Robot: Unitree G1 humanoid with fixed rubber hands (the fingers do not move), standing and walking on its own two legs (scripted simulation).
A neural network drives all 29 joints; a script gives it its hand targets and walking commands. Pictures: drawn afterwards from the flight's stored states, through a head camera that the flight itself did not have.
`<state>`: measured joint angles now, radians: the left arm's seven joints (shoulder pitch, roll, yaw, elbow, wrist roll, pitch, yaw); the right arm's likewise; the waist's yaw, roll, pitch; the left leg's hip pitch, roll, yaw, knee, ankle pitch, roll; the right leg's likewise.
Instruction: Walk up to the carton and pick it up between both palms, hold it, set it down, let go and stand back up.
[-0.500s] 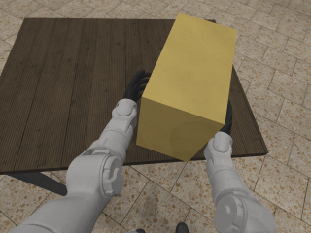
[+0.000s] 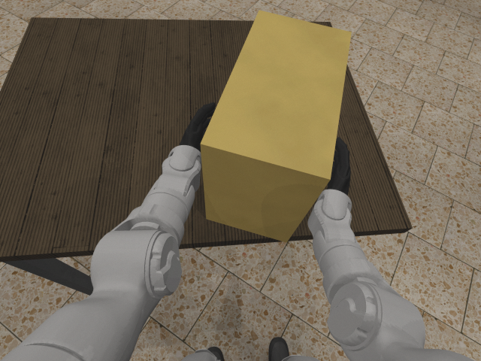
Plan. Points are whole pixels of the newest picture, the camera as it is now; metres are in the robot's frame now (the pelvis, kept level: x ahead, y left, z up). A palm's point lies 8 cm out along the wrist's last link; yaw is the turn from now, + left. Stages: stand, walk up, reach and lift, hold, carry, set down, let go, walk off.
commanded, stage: set down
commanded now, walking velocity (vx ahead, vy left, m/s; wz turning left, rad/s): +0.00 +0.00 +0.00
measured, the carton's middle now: (273, 132) +0.49 -0.04 +0.03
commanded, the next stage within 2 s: none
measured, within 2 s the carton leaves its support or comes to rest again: rests again in 0.10 s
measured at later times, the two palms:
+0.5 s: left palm (164, 140) +0.44 +0.15 +0.07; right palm (331, 188) +0.37 -0.13 +0.04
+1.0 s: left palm (143, 133) +0.43 +0.17 +0.10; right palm (336, 184) +0.36 -0.13 +0.07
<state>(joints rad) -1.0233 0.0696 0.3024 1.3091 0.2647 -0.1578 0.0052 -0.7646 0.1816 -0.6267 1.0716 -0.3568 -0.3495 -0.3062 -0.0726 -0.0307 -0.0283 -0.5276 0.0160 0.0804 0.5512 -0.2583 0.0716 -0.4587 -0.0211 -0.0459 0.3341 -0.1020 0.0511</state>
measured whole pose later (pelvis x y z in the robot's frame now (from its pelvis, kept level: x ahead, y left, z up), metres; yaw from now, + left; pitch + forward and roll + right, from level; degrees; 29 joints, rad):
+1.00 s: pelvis -0.03 +0.01 -0.01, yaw +0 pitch +10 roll -4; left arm -1.07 0.28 0.02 1.31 -0.06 0.02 0.00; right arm -0.86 0.16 -0.52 1.06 -0.13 -0.03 -0.36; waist -0.10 -0.03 -0.11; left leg -0.58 0.02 0.08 0.66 -0.27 0.08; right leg -0.51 -0.02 -0.04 0.45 -0.12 0.05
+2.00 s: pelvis -0.03 +0.00 +0.00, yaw +1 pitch +2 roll -4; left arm -0.63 0.30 0.02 0.86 -0.06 0.12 -0.10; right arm -0.41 0.16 -0.14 0.70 0.05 -0.06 -0.40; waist -0.10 -0.03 -0.02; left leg -0.37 0.02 0.08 0.60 -0.27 0.08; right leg -0.31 -0.02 -0.04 0.41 -0.13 0.05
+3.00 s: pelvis -0.01 -0.01 +0.00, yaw +1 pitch -2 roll -3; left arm -0.17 0.35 0.01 0.40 -0.08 0.15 -0.17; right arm 0.04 0.13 0.06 0.30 0.08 -0.09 -0.42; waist -0.08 -0.03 0.07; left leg -0.24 0.02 0.08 0.54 -0.27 0.07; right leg -0.19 -0.02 -0.04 0.36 -0.14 0.05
